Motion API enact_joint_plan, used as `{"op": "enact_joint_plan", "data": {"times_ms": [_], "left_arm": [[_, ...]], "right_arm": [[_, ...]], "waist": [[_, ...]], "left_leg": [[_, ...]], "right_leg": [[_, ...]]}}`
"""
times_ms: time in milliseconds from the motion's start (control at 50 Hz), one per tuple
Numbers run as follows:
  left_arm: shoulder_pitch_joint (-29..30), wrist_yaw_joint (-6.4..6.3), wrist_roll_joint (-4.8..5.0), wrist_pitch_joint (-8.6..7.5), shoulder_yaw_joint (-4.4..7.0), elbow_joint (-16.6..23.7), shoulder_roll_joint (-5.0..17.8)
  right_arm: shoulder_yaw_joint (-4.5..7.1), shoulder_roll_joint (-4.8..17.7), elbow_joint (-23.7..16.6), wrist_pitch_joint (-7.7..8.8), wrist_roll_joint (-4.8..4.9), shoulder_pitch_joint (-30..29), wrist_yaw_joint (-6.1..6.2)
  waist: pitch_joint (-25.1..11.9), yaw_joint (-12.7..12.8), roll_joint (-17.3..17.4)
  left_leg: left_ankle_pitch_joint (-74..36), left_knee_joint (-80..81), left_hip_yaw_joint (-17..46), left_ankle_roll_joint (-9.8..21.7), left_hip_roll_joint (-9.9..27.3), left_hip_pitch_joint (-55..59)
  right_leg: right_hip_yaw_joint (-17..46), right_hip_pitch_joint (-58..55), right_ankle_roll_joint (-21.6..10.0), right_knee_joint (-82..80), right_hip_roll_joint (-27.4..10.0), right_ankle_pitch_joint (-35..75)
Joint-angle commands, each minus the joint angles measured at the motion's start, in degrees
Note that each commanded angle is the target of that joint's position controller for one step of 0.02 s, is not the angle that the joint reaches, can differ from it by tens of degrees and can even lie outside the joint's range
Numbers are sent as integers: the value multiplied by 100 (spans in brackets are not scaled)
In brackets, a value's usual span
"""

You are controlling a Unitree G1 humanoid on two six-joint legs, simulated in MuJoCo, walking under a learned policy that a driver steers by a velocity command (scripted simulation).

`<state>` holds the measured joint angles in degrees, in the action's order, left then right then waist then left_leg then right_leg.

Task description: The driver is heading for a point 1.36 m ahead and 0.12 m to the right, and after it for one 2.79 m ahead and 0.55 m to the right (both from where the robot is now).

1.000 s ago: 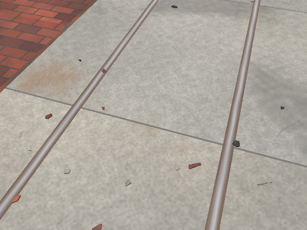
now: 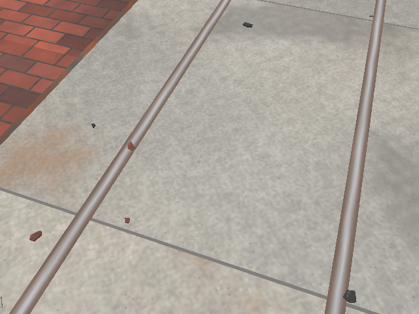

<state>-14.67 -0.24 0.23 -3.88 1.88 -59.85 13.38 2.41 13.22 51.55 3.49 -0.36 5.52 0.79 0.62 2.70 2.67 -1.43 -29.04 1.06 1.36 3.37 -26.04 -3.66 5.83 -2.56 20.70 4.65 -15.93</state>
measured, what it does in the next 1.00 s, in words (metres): walks ahead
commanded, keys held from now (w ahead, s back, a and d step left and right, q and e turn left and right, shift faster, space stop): no key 0.64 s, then w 0.36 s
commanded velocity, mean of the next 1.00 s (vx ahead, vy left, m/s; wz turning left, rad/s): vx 0.12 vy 0.00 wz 0.00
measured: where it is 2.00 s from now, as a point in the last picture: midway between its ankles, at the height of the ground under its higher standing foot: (225, 266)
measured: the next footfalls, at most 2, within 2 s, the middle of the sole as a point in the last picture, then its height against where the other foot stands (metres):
right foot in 1.44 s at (262, 304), level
left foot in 2.00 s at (193, 215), level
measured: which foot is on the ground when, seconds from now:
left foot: down 0.00-1.00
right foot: down 0.00-0.92, up 0.94-1.00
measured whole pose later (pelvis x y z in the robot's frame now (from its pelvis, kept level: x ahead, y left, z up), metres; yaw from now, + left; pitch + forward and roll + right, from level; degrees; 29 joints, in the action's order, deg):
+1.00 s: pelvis +0.13 +0.05 +0.00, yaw +0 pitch -1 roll +0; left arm -19.3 -0.8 2.4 -4.7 3.1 -61.7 13.5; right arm 4.3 13.1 61.0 6.0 0.9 14.0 -1.2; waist 1.0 -0.5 -1.7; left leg 17.5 -31.5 -5.0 3.7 -1.4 -13.7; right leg 2.3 17.8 -2.6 63.6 -1.5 -25.1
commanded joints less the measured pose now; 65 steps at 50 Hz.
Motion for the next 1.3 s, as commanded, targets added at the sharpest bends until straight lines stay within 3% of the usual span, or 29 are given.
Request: {"op": "enact_joint_plan", "data": {"times_ms": [20,40,60,80,100,140,180,200,280,320,440,640,660,700,740,760,800,840,880,900,920,940,960,980,1000,1040,1080,1180,1300], "left_arm": [[-387,-50,-104,-37,70,150,574],[-1125,-47,-127,-34,-49,-62,91],[-850,-80,-74,56,-31,-63,239],[-520,-107,6,153,8,41,408],[-359,-154,23,261,19,41,417],[-321,-194,-71,439,21,-22,432],[-274,-169,-89,483,33,-83,582],[-195,-163,-52,440,38,-109,594],[-201,-154,-50,250,46,-206,550],[-209,-152,-28,247,38,-249,497],[-271,-178,-31,334,19,-322,441],[-424,-198,-47,301,-11,-381,349],[-571,-198,-43,303,-18,-449,296],[-580,-217,32,310,63,-407,519],[-782,-235,92,222,163,-327,799],[-724,-243,117,147,232,-299,972],[-759,-226,95,-5,241,-278,834],[-724,-162,140,-52,240,-233,740],[-429,-101,142,-29,241,-104,776],[-283,-89,119,-49,235,-35,787],[-164,-101,121,-94,153,173,466],[-139,-111,118,-190,80,346,173],[5,-66,248,-250,160,398,393],[71,-21,296,-280,183,415,472],[84,-26,270,-293,213,390,452],[33,-33,186,-222,307,351,501],[117,-16,154,-135,328,371,388],[1257,10,94,-85,273,832,227],[2202,187,148,-149,172,1171,229]], "right_arm": [[300,1165,-39,54,-93,748,61],[233,980,54,-9,-113,813,71],[122,496,92,-68,-59,852,37],[68,403,80,-95,-52,634,10],[70,481,29,-126,-63,367,4],[104,656,-103,-173,-23,-197,17],[117,619,-118,-198,14,-283,29],[115,588,-53,-180,9,-166,38],[144,534,169,-93,63,204,63],[153,495,218,-123,64,205,54],[174,451,337,-264,56,99,51],[181,457,558,-366,51,40,106],[167,391,640,-377,49,133,107],[201,445,677,-381,98,112,114],[194,407,520,-239,133,-280,74],[181,361,436,-134,172,-432,27],[186,352,369,44,197,-505,-57],[185,304,385,152,251,-356,-133],[290,366,754,170,256,560,-154],[412,585,993,151,233,1331,-150],[562,1129,1122,170,203,2103,-127],[483,1169,1224,219,141,2618,-203],[309,778,1124,296,91,2062,-203],[220,570,941,332,95,1535,-220],[165,507,840,343,80,1230,-243],[76,365,799,316,36,1139,-240],[58,426,876,285,19,1455,-172],[84,688,855,221,0,1764,-4],[143,692,947,159,94,2213,26]], "waist": [[-801,-210,80],[-1266,73,905],[-1303,-135,843],[-1105,-99,732],[-959,-26,582],[-628,164,458],[-120,28,98],[12,-63,-82],[-456,-163,-313],[-536,-176,-356],[-242,-167,-317],[13,-205,-290],[-77,-195,-322],[309,-185,-618],[831,1,-1014],[1110,7,-1212],[1254,-14,-1145],[1123,-146,-1040],[689,-594,-930],[320,-931,-702],[7,-1141,687],[-510,-1157,1524],[-134,-829,752],[181,-631,382],[297,-484,80],[359,-324,100],[366,-324,106],[578,-509,51],[824,-703,99]], "left_leg": [[-3102,256,542,415,596,2153],[-3564,83,1232,1189,1280,2971],[-2742,341,1598,1423,1441,2712],[-1605,575,1649,1344,1343,2377],[-642,728,1624,1169,1212,2046],[997,974,1211,688,837,1070],[2181,1001,520,257,251,760],[1873,850,420,190,133,924],[-826,90,225,409,68,1792],[-1105,-20,191,470,63,1906],[-639,-9,109,409,-17,1762],[-89,108,94,284,-69,1803],[600,109,15,267,-151,1847],[2620,-208,-281,216,-469,1364],[2862,-928,-545,156,-623,302],[2482,-1352,-496,201,-451,-189],[2581,-1688,-287,300,-126,-870],[2669,-1085,-395,363,-74,-605],[1799,-233,-827,347,-554,1463],[1558,-131,-530,430,-491,2469],[2175,841,1575,1009,667,3401],[2375,1887,3928,1668,1800,3984],[2668,1824,3789,1576,1927,3562],[2510,1814,2972,1347,1698,3097],[2320,1926,2353,1172,1472,2761],[1504,2087,1381,919,1037,2314],[837,2180,949,922,888,2282],[356,2400,564,988,891,2276],[174,2341,179,938,1029,2668]], "right_leg": [[391,661,-177,1000,-792,1744],[247,1328,127,1559,-494,-174],[327,1317,258,1800,-465,-1171],[397,1406,277,1756,-514,-1311],[432,1325,276,1540,-587,-1092],[446,646,211,699,-672,-124],[414,811,89,400,-713,-293],[420,966,47,385,-695,-338],[465,843,121,380,-773,751],[440,777,145,439,-765,995],[425,837,125,420,-754,822],[426,996,122,223,-756,392],[420,969,82,104,-740,-248],[744,1193,-227,-180,-897,-1895],[1776,969,-710,-819,-1635,-2909],[2365,799,-957,-1060,-2156,-2857],[2553,264,-1097,-933,-2482,-1751],[2069,39,-902,-616,-2284,-833],[1312,927,-580,-44,-1692,143],[896,1367,-398,830,-1373,1157],[49,2473,76,2909,-584,1093],[468,3358,172,4597,-138,-1526],[998,3809,-12,5399,-517,-1416],[950,3861,-185,5474,-812,-853],[865,3787,-274,5209,-1041,-294],[733,3331,-253,4607,-1275,252],[552,3298,-109,4211,-1284,490],[420,3700,208,2578,-1210,1405],[250,3481,95,1376,-979,1841]]}}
